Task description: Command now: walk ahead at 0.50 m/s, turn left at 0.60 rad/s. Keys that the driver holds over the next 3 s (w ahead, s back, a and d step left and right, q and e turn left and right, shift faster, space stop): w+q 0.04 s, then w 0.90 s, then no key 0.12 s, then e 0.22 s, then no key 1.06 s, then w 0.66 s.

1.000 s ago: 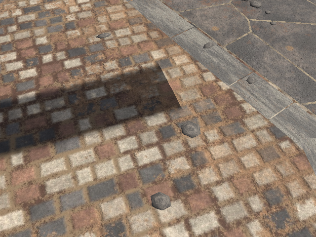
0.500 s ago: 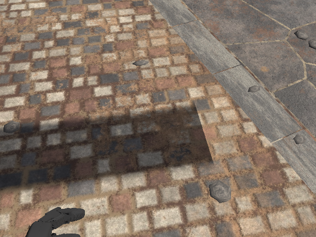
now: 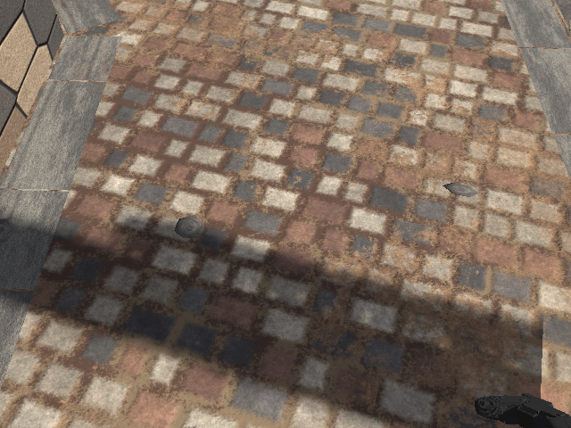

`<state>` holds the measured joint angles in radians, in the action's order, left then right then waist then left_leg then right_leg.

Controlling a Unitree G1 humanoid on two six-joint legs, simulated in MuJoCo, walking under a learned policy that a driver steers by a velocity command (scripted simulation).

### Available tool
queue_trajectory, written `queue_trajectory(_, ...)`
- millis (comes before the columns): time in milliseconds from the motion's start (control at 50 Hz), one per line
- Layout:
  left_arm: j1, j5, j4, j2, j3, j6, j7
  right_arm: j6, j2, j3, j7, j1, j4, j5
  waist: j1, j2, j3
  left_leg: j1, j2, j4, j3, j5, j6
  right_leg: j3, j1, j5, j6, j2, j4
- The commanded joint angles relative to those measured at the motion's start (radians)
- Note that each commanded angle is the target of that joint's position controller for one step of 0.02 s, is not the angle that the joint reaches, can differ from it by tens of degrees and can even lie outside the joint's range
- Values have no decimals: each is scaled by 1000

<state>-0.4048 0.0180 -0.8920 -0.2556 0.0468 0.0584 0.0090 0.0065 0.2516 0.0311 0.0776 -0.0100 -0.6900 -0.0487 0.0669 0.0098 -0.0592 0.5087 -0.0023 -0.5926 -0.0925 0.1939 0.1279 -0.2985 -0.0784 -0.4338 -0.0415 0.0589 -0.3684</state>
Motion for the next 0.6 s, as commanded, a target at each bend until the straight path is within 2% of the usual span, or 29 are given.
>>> queue_trajectory(20,9,2,71,-194,38,-12,8,20,172,72,-34,-370,-54,-17,-212,-14,249,-523,28,108,86,104,99,26,220,856,93,191,-576)
queue_trajectory(40,-32,-3,154,-65,9,-5,-16,15,296,101,-50,-360,-39,-4,-138,247,345,-857,-296,154,605,154,230,48,683,-51,28,27,-924)
queue_trajectory(60,83,7,180,-142,23,-1,-17,5,291,101,-61,-416,-15,22,-201,124,395,-870,-358,284,851,82,266,253,812,-121,20,-43,-1054)
queue_trajectory(80,157,-5,198,-136,21,7,-21,2,255,92,-74,-382,-46,27,-184,57,248,-781,-325,286,642,-61,235,298,875,5,36,19,-1029)
queue_trajectory(100,136,-11,181,-114,9,17,-20,10,191,75,-78,-334,-57,34,-136,20,155,-633,-285,295,528,-208,199,297,817,77,43,54,-925)
queue_trajectory(120,118,-2,163,-110,9,12,-20,20,152,61,-80,-288,-59,35,-90,-4,107,-525,-231,311,441,-307,158,302,743,93,42,79,-844)
queue_trajectory(140,79,15,149,-109,8,-6,-22,30,124,50,-80,-252,-58,39,-51,6,97,-447,-193,333,379,-356,138,306,667,99,35,87,-802)
queue_trajectory(160,49,24,134,-105,8,-24,-26,41,111,42,-76,-244,-59,41,-35,21,107,-407,-176,351,347,-383,131,303,617,104,30,86,-775)
queue_trajectory(200,54,25,130,-91,8,-41,-36,59,122,43,-70,-278,-85,47,-30,19,91,-377,-153,392,308,-393,134,286,615,143,21,78,-723)
queue_trajectory(260,165,21,158,-84,9,-47,-41,66,139,47,-67,-334,-117,46,-60,18,27,-390,-142,449,289,-327,116,279,710,266,13,84,-614)
queue_trajectory(380,342,13,207,-75,5,-39,-42,73,133,39,-72,-433,-169,44,-119,33,-11,-523,-141,448,254,-391,75,265,795,426,25,53,-406)
queue_trajectory(440,427,12,237,-66,-3,-32,-45,73,129,33,-80,-482,-200,36,-145,38,-35,-589,-154,428,243,-465,72,239,794,426,51,22,-311)
queue_trajectory(480,450,11,252,-68,-5,-26,-47,72,137,32,-87,-495,-218,29,-142,47,-45,-630,-175,406,243,-540,69,230,764,389,78,-1,-253)
queue_trajectory(520,391,9,239,-78,-1,-18,-41,74,156,33,-95,-461,-225,25,-98,59,-25,-635,-180,336,219,-753,47,213,640,317,117,-45,-201)
queue_trajectory(540,314,8,213,-93,6,-14,-32,76,169,35,-97,-446,-228,22,-64,72,17,-636,-176,253,210,-909,33,202,534,274,135,-81,-191)
queue_trajectory(560,181,7,170,-116,18,-8,-21,74,178,37,-96,-434,-232,19,-5,64,90,-629,-155,95,191,-987,19,194,386,259,157,-113,-153)
queue_trajectory(580,10,20,121,-144,30,3,-8,75,174,34,-95,-416,-227,27,75,36,185,-502,-120,-121,162,-843,4,251,137,308,191,-54,-110)
queue_trajectory(600,-122,44,102,-253,58,7,6,82,105,16,-88,-461,-189,56,86,-121,323,-219,-6,-471,104,-426,-31,606,-154,204,276,212,-90)
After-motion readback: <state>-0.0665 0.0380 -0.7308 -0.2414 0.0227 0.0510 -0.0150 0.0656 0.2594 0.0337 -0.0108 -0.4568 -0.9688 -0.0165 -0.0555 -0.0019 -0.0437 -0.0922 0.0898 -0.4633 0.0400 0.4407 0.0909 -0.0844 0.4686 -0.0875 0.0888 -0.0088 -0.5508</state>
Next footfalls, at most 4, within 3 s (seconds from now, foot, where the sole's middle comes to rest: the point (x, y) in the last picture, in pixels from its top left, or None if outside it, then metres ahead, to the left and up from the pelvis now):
0.02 left None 0.16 0.08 -0.76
0.58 right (333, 397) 0.51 -0.05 -0.76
1.08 left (239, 305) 0.72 0.19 -0.76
1.54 right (326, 312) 0.72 -0.03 -0.76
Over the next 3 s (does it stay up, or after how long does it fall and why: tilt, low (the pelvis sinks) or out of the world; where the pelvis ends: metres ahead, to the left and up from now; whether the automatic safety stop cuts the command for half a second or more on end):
stays up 0.87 0.02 0.01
